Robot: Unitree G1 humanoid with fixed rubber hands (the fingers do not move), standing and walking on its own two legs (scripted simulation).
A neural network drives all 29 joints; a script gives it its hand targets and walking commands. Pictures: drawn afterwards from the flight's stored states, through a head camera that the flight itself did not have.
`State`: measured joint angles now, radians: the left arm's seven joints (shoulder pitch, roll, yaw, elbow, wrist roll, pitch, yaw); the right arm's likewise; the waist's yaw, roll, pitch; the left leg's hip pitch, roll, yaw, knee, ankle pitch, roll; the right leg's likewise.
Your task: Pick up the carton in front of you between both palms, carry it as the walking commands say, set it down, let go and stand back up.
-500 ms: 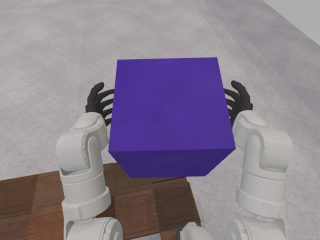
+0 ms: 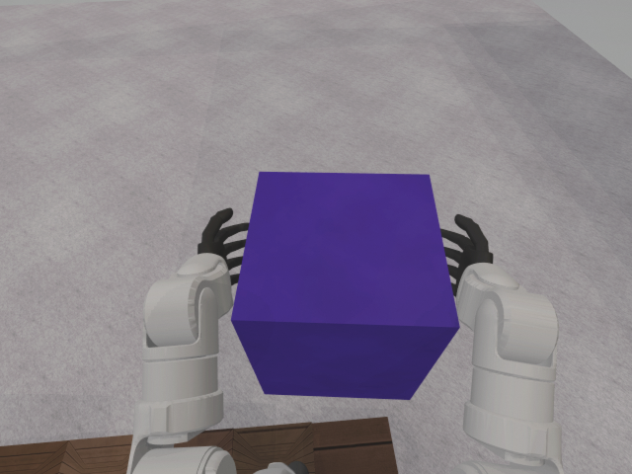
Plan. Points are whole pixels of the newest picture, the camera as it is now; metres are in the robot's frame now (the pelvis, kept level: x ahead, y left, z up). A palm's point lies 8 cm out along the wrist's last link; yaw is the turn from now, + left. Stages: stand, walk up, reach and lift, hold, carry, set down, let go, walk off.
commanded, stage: carry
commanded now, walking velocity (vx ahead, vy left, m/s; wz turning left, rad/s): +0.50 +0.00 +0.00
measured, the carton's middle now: (339, 293) +0.35 +0.01 +0.04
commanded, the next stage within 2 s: none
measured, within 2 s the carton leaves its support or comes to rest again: neither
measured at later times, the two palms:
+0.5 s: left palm (275, 71) +0.71 +0.13 +0.16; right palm (454, 77) +0.70 -0.17 +0.16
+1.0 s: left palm (278, 65) +1.02 +0.18 +0.03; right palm (398, 66) +1.01 -0.12 +0.04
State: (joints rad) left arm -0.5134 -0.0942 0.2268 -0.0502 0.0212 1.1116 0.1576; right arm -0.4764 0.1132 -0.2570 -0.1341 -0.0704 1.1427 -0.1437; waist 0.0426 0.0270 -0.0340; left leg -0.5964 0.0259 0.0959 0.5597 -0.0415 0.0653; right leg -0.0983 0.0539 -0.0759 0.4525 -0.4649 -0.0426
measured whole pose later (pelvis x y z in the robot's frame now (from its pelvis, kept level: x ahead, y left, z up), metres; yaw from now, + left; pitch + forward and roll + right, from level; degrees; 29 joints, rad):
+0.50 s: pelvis +0.37 +0.00 -0.04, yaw +0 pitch +3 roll +2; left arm -0.66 -0.04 0.25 -0.14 0.04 1.28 0.17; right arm -0.68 0.02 -0.22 -0.09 0.02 1.25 -0.18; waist -0.05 -0.02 -0.13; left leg -0.09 -0.03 0.11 0.78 -0.42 0.05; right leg -0.47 0.00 -0.09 0.43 0.11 -0.09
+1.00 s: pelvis +0.67 +0.02 -0.06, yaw +0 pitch +6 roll +1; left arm -0.50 -0.07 0.24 -0.07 0.01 1.10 0.15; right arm -0.48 0.14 -0.25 -0.11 -0.08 1.09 -0.13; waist 0.01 -0.03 -0.01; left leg -0.56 -0.01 0.15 0.59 -0.13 0.09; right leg -0.28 0.01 -0.02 0.96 -0.53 -0.02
